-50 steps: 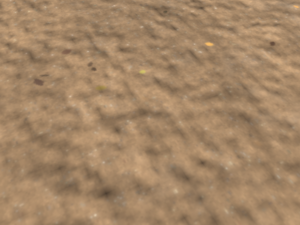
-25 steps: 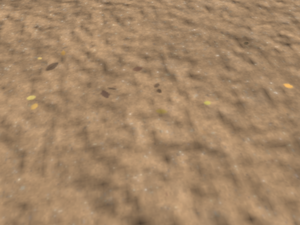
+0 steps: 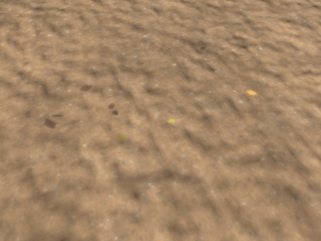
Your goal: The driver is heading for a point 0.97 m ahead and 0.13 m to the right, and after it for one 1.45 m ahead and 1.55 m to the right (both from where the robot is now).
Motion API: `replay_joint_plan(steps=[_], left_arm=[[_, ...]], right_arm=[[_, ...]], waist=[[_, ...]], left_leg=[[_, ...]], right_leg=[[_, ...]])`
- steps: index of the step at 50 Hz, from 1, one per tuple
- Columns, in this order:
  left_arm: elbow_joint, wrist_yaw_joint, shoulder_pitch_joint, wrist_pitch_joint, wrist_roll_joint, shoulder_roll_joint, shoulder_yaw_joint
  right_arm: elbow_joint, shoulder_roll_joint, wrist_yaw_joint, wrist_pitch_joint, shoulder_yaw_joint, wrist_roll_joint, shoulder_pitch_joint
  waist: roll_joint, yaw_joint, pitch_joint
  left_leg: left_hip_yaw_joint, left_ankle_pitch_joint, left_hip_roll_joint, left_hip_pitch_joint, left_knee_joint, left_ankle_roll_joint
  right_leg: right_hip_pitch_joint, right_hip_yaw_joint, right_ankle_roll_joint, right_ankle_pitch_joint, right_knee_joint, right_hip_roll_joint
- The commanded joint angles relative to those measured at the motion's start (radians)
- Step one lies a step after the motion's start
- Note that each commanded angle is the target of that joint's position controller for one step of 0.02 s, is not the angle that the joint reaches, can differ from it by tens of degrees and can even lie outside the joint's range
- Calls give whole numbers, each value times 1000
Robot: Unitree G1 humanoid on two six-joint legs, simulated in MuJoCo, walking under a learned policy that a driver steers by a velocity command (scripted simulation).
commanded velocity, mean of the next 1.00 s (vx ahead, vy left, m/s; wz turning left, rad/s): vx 0.49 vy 0.00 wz -0.33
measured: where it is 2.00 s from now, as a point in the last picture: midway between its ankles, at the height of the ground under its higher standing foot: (187, 146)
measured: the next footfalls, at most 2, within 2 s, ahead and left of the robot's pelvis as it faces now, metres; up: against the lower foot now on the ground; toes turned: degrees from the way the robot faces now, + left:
right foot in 0.12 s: +0.25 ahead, -0.12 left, +0.00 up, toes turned -6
left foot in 0.60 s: +0.54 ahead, +0.03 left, +0.00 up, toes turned -20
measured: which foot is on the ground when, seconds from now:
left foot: down 0.00-0.14, up 0.16-0.58, down 0.60-1.00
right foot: up 0.00-0.10, down 0.12-0.62, up 0.64-1.00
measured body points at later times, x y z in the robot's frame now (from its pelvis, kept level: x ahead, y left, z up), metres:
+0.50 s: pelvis +0.28 -0.04 +0.01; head +0.31 -0.06 +0.46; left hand +0.43 +0.21 -0.10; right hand +0.41 -0.33 -0.08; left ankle +0.50 +0.08 -0.69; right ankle +0.21 -0.11 -0.74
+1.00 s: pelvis +0.54 -0.07 +0.01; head +0.56 -0.07 +0.46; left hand +0.81 +0.07 -0.08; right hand +0.45 -0.34 -0.11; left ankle +0.51 +0.04 -0.74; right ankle +0.64 -0.29 -0.68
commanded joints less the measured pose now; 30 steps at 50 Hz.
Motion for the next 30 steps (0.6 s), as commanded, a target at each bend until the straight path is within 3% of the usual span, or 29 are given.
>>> replay_joint_plan(steps=[1, 4, 5, 6, 7, 8, 9, 10, 11, 12, 13, 16, 19, 22, 25, 27, 29, 30], left_arm=[[-150, -29, -204, -25, -4, 17, -9], [-164, -38, -138, -19, 1, 67, 12], [-141, -34, -16, -14, -2, 109, 34], [-106, -18, 144, -10, -5, 166, 64], [-75, 10, 277, 3, 3, 259, 86], [-99, 7, 246, -8, 7, 297, 84], [-90, 13, 270, -5, 13, 204, 68], [-86, 16, 220, -8, 11, 172, 56], [-97, 15, 146, -11, 5, 163, 51], [-113, 15, 86, -14, 9, 139, 45], [-127, 18, 53, -15, 20, 133, 41], [-106, 26, 48, -25, 13, 138, 44], [-84, 43, 77, -20, 10, 160, 49], [-60, 50, 128, -10, -1, 161, 48], [-29, 48, 188, -8, -5, 162, 45], [-19, 48, 198, -6, -1, 164, 45], [-16, 47, 180, 1, 3, 164, 45], [-20, 45, 174, 1, 7, 139, 36]], right_arm=[[-26, -173, -8, 3, -39, 10, 21], [-36, -221, -21, 23, -50, 12, -4], [-40, -237, -27, 31, -55, 8, -10], [-53, -240, -31, 31, -54, 13, -25], [-91, -180, -29, 10, -33, -14, 1], [-125, -70, -3, -26, 9, -8, 102], [-141, -194, 13, -59, -25, 21, -38], [-184, -195, 15, -68, -25, 46, -133], [-189, -173, 6, -69, -20, 28, -158], [-185, -178, -3, -59, -29, 9, -153], [-183, -176, -2, -43, -33, 3, -125], [-189, -147, -9, -12, -30, -17, -116], [-229, -120, -14, -10, -19, -24, -240], [-244, -95, 0, -23, -6, -10, -353], [-262, -122, 20, -38, -13, 6, -414], [-273, -152, 27, -44, -26, 7, -415], [-264, -166, 25, -49, -38, 7, -350], [-244, -190, 19, -52, -53, 0, -261]], waist=[[125, -21, 137], [183, 52, 35], [197, 121, -41], [168, 212, -126], [-18, 225, -253], [-219, 130, -433], [-72, 210, -410], [-32, 188, -236], [88, 130, -130], [96, 89, -81], [63, 53, -57], [28, 27, -20], [9, 64, 11], [-20, 126, -2], [-37, 159, -4], [-52, 150, -3], [-75, 103, -9], [-64, 58, -58]], left_leg=[[-40, 563, 279, -18, -9, 107], [6, 1121, 286, 38, 199, 82], [18, 1238, 278, 18, 363, 71], [39, 1172, 246, -119, 589, 41], [34, 579, 170, -419, 930, 12], [-140, -227, -40, -782, 1266, -31], [-282, -160, 24, -868, 1298, -9], [-250, -82, 59, -898, 1240, 4], [-235, -26, 98, -863, 1148, 0], [-226, 8, 126, -806, 1072, -12], [-227, 26, 141, -748, 1050, -22], [-194, 72, 143, -708, 937, -72], [-174, 247, 119, -708, 727, -97], [-158, 429, 70, -630, 474, -91], [-174, 441, 58, -613, 378, -68], [-181, 357, 52, -603, 330, -36], [-155, 283, 36, -512, 280, 3], [-151, 282, 37, -376, 255, 35]], right_leg=[[-44, -61, -34, -63, -79, 14], [144, -150, -96, -228, -87, 99], [305, -158, -123, -244, -106, 135], [576, -113, -165, -163, -178, 138], [926, 198, -235, -83, -157, -76], [1220, 807, -455, -270, -314, -322], [1173, 747, -383, -339, -385, -276], [1014, 579, -330, -280, -397, -234], [830, 471, -298, -182, -418, -184], [706, 393, -282, -96, -435, -143], [610, 358, -283, -62, -466, -117], [457, 285, -293, 17, -504, -84], [394, 225, -259, -7, -498, -33], [412, 203, -213, -112, -463, -10], [506, 271, -206, -173, -417, -67], [581, 330, -190, -172, -369, -106], [612, 348, -165, -92, -307, -108], [602, 319, -139, 10, -204, -60]])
